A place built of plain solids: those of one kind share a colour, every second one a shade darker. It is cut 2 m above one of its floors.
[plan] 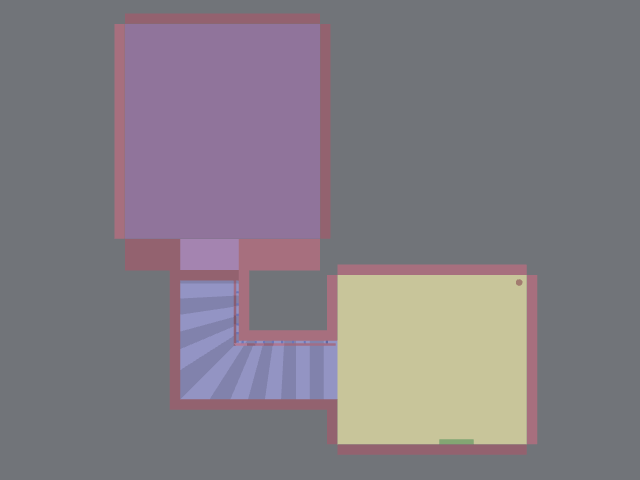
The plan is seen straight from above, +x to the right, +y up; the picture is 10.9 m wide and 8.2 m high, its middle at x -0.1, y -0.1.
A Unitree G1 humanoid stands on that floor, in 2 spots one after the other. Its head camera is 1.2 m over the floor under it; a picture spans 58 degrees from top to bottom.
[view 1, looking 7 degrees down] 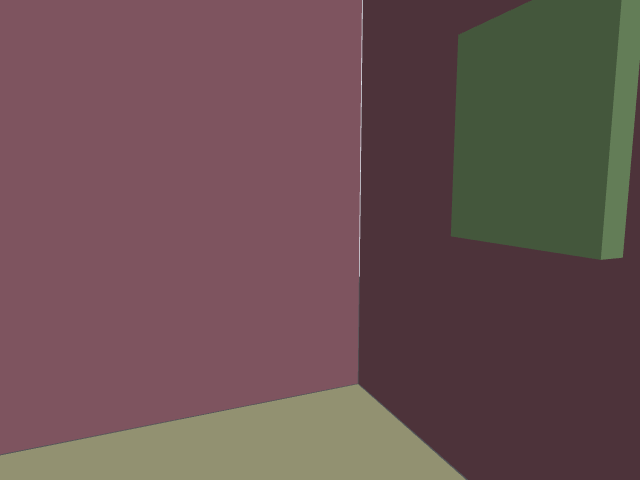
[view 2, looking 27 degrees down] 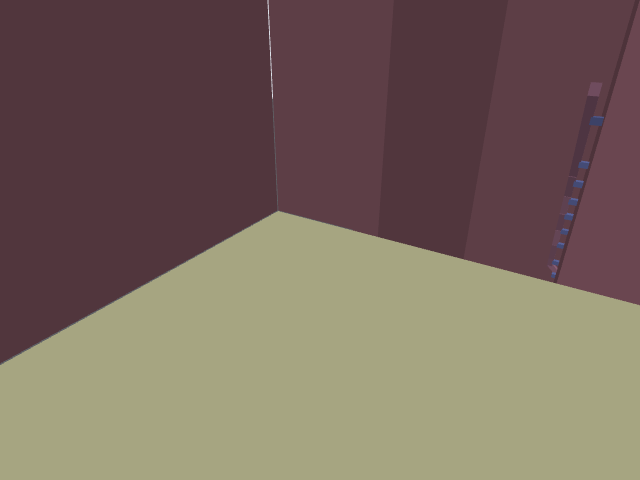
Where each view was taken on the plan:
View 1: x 1.20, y -2.39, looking -23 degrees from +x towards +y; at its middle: wall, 2.45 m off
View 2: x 2.42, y -1.85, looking -148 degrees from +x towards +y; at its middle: floor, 2.64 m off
